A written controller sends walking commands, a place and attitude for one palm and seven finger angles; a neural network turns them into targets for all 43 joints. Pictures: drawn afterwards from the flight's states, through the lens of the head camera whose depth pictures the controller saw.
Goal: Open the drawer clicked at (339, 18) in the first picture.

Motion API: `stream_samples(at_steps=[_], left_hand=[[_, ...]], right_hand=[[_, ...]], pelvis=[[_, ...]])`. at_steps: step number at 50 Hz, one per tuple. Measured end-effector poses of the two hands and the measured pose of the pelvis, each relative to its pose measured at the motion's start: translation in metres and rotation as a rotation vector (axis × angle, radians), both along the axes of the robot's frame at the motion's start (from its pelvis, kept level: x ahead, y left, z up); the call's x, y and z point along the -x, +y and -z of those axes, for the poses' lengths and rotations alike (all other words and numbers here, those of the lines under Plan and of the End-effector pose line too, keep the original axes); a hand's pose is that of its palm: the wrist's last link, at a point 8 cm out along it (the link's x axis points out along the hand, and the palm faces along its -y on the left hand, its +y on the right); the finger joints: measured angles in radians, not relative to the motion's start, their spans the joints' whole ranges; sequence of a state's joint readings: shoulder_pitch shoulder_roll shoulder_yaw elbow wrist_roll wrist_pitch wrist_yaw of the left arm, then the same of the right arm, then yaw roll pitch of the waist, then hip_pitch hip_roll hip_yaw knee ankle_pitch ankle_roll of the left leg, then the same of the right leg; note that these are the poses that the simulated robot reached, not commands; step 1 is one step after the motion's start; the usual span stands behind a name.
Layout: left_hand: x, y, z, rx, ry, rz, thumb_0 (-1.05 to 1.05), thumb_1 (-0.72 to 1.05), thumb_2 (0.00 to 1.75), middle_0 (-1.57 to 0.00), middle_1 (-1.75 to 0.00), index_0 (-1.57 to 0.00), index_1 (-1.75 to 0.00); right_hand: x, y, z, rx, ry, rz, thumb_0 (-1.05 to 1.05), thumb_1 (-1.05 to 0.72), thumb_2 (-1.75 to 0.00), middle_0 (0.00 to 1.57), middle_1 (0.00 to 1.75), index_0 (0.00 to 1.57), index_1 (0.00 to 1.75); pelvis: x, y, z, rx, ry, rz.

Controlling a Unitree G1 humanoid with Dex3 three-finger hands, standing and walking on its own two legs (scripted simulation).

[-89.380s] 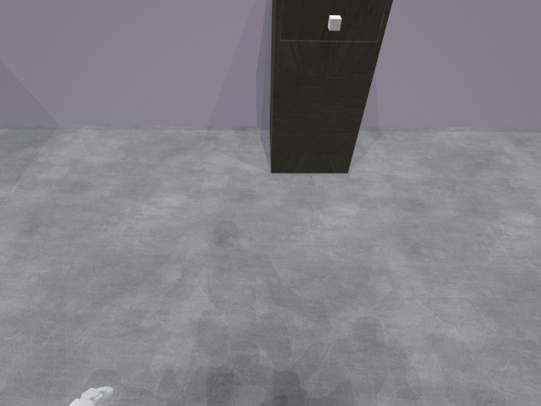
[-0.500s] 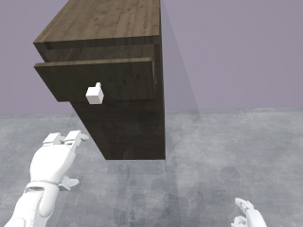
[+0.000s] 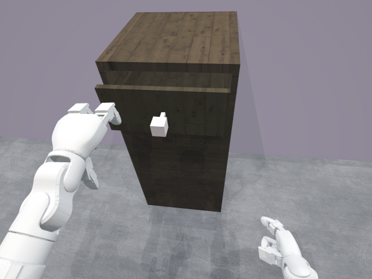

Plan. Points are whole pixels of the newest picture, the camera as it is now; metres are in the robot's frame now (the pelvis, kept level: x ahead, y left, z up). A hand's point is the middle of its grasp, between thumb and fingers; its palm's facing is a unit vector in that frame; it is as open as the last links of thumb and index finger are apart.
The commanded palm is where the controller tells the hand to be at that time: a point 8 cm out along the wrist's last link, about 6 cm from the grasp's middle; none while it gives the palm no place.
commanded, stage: raise the hand with hooked fingers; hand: left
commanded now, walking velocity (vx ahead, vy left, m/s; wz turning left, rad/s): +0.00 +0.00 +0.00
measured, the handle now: (160, 122) +0.51 +0.17 +0.04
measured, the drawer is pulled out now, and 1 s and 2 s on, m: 0.09 0.09 0.09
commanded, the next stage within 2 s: move the hooked fingers above the handle in 0.46 s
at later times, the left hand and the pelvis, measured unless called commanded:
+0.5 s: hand (96, 145) +0.30 +0.23 +0.16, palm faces +0.16 -0.06 -0.99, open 13.9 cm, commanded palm +0.27 +0.23 +0.21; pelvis -0.01 -0.02 +0.00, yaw +0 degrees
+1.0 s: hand (118, 133) +0.36 +0.21 +0.14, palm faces +0.05 -0.02 -1.00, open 13.9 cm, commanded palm +0.33 +0.21 +0.19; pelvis -0.01 -0.05 +0.00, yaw +1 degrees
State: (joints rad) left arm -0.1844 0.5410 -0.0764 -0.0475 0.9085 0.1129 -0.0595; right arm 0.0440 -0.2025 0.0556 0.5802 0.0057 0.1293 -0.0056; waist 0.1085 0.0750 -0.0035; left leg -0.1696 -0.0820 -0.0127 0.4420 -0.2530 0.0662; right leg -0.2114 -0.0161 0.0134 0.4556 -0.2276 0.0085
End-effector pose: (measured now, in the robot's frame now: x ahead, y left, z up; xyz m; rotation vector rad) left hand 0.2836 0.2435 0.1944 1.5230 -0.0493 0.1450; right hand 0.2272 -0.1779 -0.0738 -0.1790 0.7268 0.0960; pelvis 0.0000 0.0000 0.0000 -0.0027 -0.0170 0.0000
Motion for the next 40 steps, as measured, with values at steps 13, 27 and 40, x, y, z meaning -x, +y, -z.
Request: stream_samples(at_steps=[13, 27, 40], left_hand=[[-0.004, 0.004, -0.003, 0.01, 0.102, 0.042, 0.0, -0.49, 0.3, -0.32, -1.2, -0.31, -1.2], [0.011, -0.01, -0.015, 0.014, -0.028, 0.022, 0.0, -0.49, 0.3, -0.32, -1.2, -0.32, -1.2], [-0.009, -0.037, 0.016, -0.015, 0.123, 0.073, 0.0, -0.49, 0.3, -0.32, -1.2, -0.32, -1.2]], right_hand=[[0.04, -0.027, 0.023, 0.037, 0.147, 0.016, 0.01, -0.9, -0.9, 0.21, 0.3, 0.2, 0.3], [0.057, -0.06, 0.03, 0.043, 0.172, 0.046, 0.02, -0.9, -0.9, 0.2, 0.3, 0.2, 0.3], [0.043, -0.081, 0.017, 0.072, 0.079, 0.083, 0.01, -0.9, -0.9, 0.2, 0.3, 0.2, 0.3]], pelvis=[[0.003, 0.002, -0.003, 0.003, 0.023, -0.006], [0.013, -0.021, -0.003, -0.006, 0.023, -0.008], [0.019, -0.043, -0.001, -0.012, 0.017, -0.017]])
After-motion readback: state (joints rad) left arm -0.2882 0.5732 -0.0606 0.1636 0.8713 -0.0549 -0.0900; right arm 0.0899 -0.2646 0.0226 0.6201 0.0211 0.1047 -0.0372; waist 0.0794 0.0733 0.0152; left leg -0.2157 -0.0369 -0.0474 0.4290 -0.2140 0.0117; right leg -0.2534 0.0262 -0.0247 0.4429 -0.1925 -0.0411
